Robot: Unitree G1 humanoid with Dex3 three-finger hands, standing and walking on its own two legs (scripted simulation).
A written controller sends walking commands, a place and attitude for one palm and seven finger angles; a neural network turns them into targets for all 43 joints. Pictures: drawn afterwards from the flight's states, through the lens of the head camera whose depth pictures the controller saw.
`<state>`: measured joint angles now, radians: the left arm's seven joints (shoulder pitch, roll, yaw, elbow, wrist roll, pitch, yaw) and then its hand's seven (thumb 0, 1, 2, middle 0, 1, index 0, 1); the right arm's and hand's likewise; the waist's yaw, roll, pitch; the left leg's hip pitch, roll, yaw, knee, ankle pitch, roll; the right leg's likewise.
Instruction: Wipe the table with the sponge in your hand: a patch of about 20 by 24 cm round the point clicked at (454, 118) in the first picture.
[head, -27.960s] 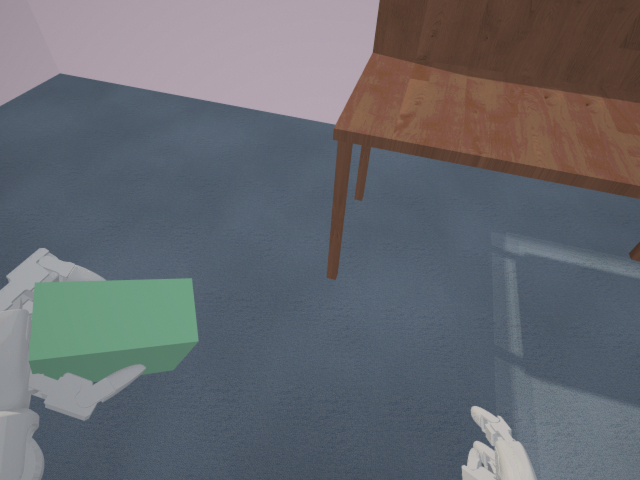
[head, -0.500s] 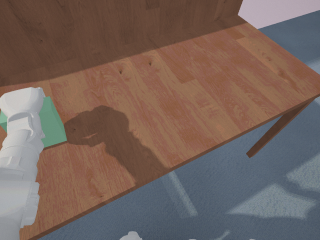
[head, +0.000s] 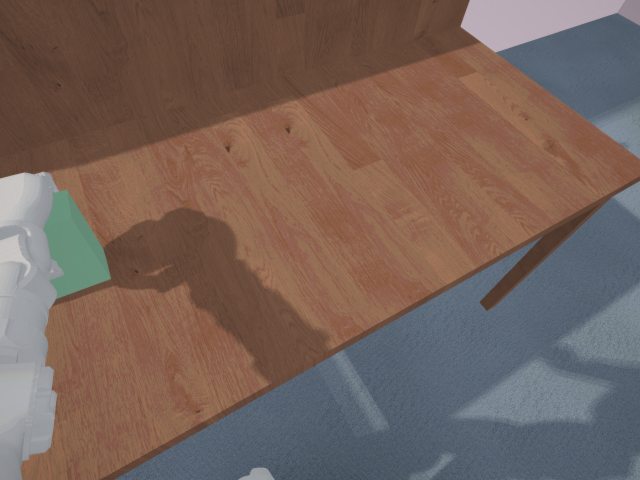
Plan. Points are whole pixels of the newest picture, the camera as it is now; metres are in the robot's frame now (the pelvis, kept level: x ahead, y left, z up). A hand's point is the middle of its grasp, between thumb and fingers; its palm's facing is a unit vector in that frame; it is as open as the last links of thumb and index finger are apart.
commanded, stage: slide back across to the first lane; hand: left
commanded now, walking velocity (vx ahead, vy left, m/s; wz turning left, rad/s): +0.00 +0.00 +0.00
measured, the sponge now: (52, 261) +0.40 +0.37 -0.02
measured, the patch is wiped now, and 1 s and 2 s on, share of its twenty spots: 0.95 0.95 0.95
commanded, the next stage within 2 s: wipe back along the first lane in 0.36 s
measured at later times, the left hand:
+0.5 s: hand out of the picture +0.37 +0.42 +0.03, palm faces -0.13 -0.03 -0.99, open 10.5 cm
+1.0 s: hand out of the picture +0.33 +0.40 +0.03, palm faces -0.11 +0.00 -0.99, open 10.5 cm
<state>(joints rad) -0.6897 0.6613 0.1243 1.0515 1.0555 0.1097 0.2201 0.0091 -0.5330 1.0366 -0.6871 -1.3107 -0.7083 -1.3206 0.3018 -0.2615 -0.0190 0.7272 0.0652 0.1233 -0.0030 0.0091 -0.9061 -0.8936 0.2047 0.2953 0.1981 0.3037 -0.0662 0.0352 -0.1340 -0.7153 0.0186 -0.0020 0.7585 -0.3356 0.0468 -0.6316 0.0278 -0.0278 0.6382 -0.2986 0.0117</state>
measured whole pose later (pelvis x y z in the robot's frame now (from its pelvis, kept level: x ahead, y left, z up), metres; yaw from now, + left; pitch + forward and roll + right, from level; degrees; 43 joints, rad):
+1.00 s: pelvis +0.00 +0.01 +0.00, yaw +2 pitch +13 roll -4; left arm -0.42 0.63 0.11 0.80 1.01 0.11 0.22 0.01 -0.52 1.04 -0.67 -1.33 -0.68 -1.34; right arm 0.22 -0.26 -0.02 0.67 0.07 0.13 -0.01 0.01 -0.91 -0.89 0.20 0.30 0.20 0.30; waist 0.00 0.05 -0.13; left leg -0.63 0.00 -0.02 0.73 -0.34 0.05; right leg -0.53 0.01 -0.05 0.61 -0.31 0.01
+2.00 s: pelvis +0.03 -0.01 +0.01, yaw +3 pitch +8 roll -2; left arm 0.10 0.47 0.07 0.24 0.95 0.24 0.24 0.00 -0.50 1.04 -0.64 -1.35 -0.66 -1.36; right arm 0.13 -0.26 -0.02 0.65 0.06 0.07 -0.01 0.01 -0.91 -0.89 0.20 0.30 0.20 0.30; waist 0.07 0.07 -0.12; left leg -0.45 -0.01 -0.03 0.66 -0.35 0.04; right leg -0.37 0.01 -0.05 0.57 -0.33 0.01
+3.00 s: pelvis +0.01 -0.01 +0.02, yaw +3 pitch +1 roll -2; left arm 0.21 0.46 0.04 0.08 0.93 0.21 0.18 -0.02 -0.52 1.04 -0.67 -1.32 -0.69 -1.33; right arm 0.07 -0.23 -0.01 0.68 0.04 0.01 -0.06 0.02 -0.91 -0.89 0.20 0.30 0.20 0.30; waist 0.11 0.07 -0.04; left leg -0.32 -0.01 -0.03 0.59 -0.30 0.03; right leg -0.24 0.00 -0.05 0.50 -0.29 0.00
